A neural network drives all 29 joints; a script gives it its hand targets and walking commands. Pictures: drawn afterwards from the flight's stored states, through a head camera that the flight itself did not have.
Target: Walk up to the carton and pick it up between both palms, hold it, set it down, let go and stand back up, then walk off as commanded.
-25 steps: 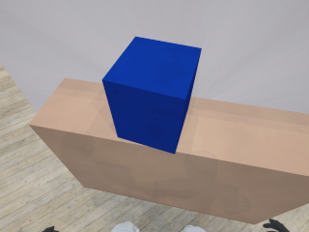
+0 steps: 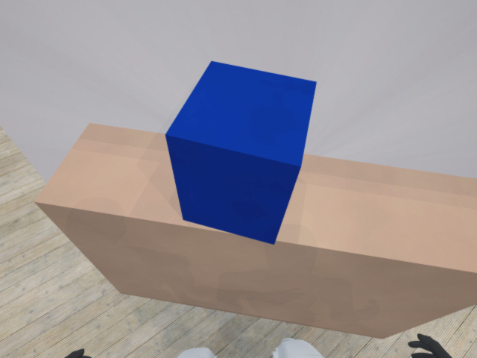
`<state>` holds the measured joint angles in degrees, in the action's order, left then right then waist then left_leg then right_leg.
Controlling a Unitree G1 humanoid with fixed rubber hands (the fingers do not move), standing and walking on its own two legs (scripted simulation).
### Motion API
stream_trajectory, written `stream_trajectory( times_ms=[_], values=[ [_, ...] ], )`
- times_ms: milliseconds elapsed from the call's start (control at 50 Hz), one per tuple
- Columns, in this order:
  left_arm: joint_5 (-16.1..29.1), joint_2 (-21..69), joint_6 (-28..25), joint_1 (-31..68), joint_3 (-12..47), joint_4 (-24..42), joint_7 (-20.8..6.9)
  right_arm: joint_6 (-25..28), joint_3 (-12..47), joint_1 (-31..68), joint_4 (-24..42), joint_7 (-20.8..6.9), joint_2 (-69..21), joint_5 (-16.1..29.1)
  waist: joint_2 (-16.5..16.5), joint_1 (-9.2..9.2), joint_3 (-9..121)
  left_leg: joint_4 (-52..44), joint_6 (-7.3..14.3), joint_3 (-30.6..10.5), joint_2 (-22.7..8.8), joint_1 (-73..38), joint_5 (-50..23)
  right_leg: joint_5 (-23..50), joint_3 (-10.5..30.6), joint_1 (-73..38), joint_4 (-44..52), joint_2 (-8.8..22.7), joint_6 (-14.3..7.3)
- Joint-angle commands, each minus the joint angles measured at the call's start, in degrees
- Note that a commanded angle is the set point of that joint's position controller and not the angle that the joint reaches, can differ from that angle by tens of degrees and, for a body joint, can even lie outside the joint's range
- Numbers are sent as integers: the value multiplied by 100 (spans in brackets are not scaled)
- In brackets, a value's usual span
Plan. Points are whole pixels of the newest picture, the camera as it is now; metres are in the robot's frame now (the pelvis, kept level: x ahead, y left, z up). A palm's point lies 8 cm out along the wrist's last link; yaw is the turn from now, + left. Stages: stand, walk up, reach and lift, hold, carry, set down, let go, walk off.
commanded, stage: walk up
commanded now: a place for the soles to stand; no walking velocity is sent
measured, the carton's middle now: (244, 156) +0.46 +0.02 +0.05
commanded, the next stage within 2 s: none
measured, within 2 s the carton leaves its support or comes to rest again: neither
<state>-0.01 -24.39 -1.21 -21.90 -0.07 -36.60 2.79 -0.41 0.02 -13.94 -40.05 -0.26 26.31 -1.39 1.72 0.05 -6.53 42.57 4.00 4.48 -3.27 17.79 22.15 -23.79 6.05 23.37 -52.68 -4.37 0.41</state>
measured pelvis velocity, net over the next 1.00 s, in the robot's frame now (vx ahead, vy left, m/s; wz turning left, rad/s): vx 0.00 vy -0.04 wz -0.05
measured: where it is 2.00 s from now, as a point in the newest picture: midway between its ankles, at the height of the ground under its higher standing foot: outside the picture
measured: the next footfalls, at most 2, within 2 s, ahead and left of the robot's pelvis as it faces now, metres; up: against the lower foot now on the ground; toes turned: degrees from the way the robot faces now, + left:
right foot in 0.24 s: +0.07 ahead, -0.18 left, +0.00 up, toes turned +4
right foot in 0.86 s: +0.03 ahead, -0.21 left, +0.00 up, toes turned +0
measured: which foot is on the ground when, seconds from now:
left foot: down 0.00-1.00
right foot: up 0.00-0.22, down 0.24-0.50, up 0.52-0.84, down 0.86-1.00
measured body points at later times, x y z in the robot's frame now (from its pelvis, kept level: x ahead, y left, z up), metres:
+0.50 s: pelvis +0.00 -0.02 -0.02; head +0.03 -0.03 +0.43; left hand +0.09 +0.29 -0.11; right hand +0.11 -0.34 -0.11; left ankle +0.02 +0.06 -0.72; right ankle +0.03 -0.18 -0.72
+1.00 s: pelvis +0.00 -0.04 -0.02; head +0.04 -0.05 +0.43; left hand +0.10 +0.27 -0.10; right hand +0.11 -0.37 -0.12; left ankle +0.02 +0.06 -0.72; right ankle +0.02 -0.19 -0.72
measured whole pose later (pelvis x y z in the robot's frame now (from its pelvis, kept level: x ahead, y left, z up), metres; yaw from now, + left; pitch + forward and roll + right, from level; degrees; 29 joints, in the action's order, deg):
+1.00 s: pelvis +0.00 -0.04 -0.02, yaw -3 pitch -3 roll -1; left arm 0.0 -24.5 -3.4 -21.1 -0.1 -36.6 2.8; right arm -1.2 0.0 -11.9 -40.1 -1.2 26.4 -1.4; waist 2.4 0.1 -7.1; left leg 51.2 1.5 4.4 -3.1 21.4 30.8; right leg -23.4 4.6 21.0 -47.0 -2.0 0.1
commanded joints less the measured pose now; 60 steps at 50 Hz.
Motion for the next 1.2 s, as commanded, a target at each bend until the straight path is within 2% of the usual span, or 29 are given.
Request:
stream_trajectory(
  times_ms=[0,120,160,180,200,220,240,260,380,440,460,480,500,520,600,680,760,800,820,840,860,880,920,1000,1020,1040,1060,1080,1180],
  values=[
    [23,-1122,-17,-106,-480,-65,66,130,-769,-315,300,72,1217,16,683,-343,489,-1594,17,-1168,-1394,-1557,-2986,-85,-423,1232,-313,227,-162],
    [-24,-1131,-153,-334,-499,-179,29,43,-738,278,472,-34,1321,28,623,-123,531,-1242,579,-953,-1399,-411,-1332,144,-865,-31,812,361,-263],
    [-44,-1128,-256,-605,-549,-368,40,-19,-664,534,518,-72,1188,60,404,93,641,-556,502,-680,-1127,135,-786,632,-655,-814,1708,191,-388],
    [-81,-1248,-304,-628,-602,-377,65,-50,-628,388,501,-73,1054,58,184,91,694,-89,354,-580,-978,352,-476,543,-132,-983,1992,240,-476],
    [-145,-1611,-354,-627,-692,-328,90,-78,-577,320,566,-79,849,95,-715,75,660,863,48,-258,-504,887,152,613,1541,-1003,2532,1027,-742],
    [-176,-1929,-416,-370,-711,-177,95,-117,-488,402,647,-83,692,112,-1193,23,437,1344,-248,-523,111,1665,1403,720,3456,-906,2924,1857,-1269],
    [-148,-1843,-413,-119,-648,-127,105,-156,-501,398,523,-74,840,126,-655,-44,388,1638,-275,-854,-31,1559,1330,562,3347,-684,2899,1901,-1451],
    [-143,-2062,-391,-10,-667,-110,129,-159,-584,397,470,-71,1020,69,-910,-10,396,1658,-230,-1016,11,1304,1603,195,3521,-149,2969,1989,-1635],
    [-125,-1769,-304,101,-641,-6,58,-63,-670,205,282,-98,1029,14,-1151,-21,249,971,-205,-700,162,821,1139,947,2728,-74,2465,1517,-1448],
    [-49,-1586,-212,556,-550,137,38,78,-728,-254,144,-61,996,-14,-896,-415,370,-579,-149,-570,252,-645,189,1217,1940,869,1778,1137,-1117],
    [4,-1266,-176,521,-454,174,39,127,-801,-499,75,-27,1170,-85,-286,-524,467,-1403,-76,-1249,-130,-1165,471,1150,1393,1287,981,713,-814],
    [60,-868,-175,462,-364,232,40,172,-889,-497,125,9,1635,-125,1016,-523,440,-2502,143,-2852,-1410,-1169,1119,376,346,1829,-325,-101,-379],
    [11,-1253,-144,268,-468,99,105,203,-872,-162,219,7,1752,-3,533,-360,271,-2704,431,-3398,-2247,-738,835,-821,-75,1756,-688,-57,-223],
    [6,-1444,-114,212,-534,2,101,210,-834,-3,228,-8,1623,-16,73,-280,108,-2637,401,-3171,-2135,-548,736,-782,40,1591,-914,86,-188],
    [4,-1260,-106,-85,-558,-121,-24,243,-754,24,228,56,1293,-16,631,-205,157,-2051,-63,-1717,-1358,-1061,-1221,-229,-167,1303,-631,159,-197],
    [12,-1128,-124,-24,-498,-20,29,193,-732,-261,247,60,1251,3,743,-325,576,-1286,220,-1300,-1428,-1579,-3456,-404,-552,1095,-200,235,-205],
    [6,-1069,-207,-253,-480,-114,58,127,-693,165,369,25,1272,66,677,-102,691,-781,479,-888,-1375,-807,-3293,141,-896,26,848,301,-341],
    [-23,-1135,-308,-533,-531,-300,65,52,-637,448,416,-16,1135,114,351,105,738,-114,283,-560,-971,-198,-2241,1212,-467,-711,1790,195,-491],
    [-73,-1370,-355,-539,-603,-289,81,22,-613,400,467,-25,1006,123,-39,73,804,353,90,-386,-734,162,-1552,1638,373,-902,1871,521,-640],
    [-140,-1737,-410,-440,-676,-202,88,-11,-564,405,568,-38,833,154,-775,20,803,990,-153,-291,-240,876,-300,1970,2149,-1040,2068,1377,-1055],
    [-129,-1827,-438,-328,-655,-152,77,-64,-526,479,568,-39,811,159,-915,68,712,1225,-193,-687,89,1140,1576,1896,3134,-874,2406,1903,-1550],
    [-113,-1822,-435,-251,-615,-182,87,-69,-534,543,509,-34,896,165,-808,76,684,1438,-215,-903,43,1214,1840,2028,3112,-872,2347,1932,-1784],
    [-111,-1891,-398,121,-603,-97,119,-24,-587,554,386,-52,1032,65,-1053,8,404,1250,-244,-920,-57,1125,1514,1783,3068,-439,2316,1838,-1683],
    [-67,-1592,-304,554,-515,8,51,125,-667,12,106,-68,990,42,-1001,-399,478,-454,-79,-576,143,-528,126,1634,1852,632,1808,1177,-1094],
    [-33,-1333,-279,732,-437,82,32,174,-731,-223,37,-48,1098,-3,-551,-559,563,-1036,36,-1054,-158,-1034,149,1544,1431,1052,1309,882,-815],
    [12,-1068,-272,723,-384,122,19,218,-805,-351,37,-20,1425,-43,349,-587,640,-1750,274,-2114,-1042,-1248,494,1026,631,1499,269,325,-464],
    [26,-1095,-227,465,-408,73,54,250,-799,-188,113,-15,1618,-2,578,-405,513,-2365,713,-2981,-1964,-816,845,-516,-215,1423,-314,-69,-306],
    [1,-1380,-216,322,-497,-16,72,265,-775,8,130,-38,1592,11,239,-301,329,-2310,952,-3056,-2206,-554,477,-1001,-183,1232,-721,136,-242],
    [4,-1138,-338,-124,-526,-137,-14,229,-634,377,249,-33,1301,12,739,-16,579,-966,647,-1261,-1345,-616,-2443,-71,-662,200,706,244,-360]
  ],
)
